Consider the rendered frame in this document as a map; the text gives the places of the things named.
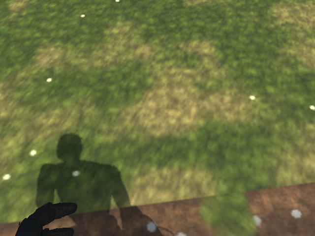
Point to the left robot hand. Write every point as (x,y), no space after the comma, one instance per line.
(33,225)

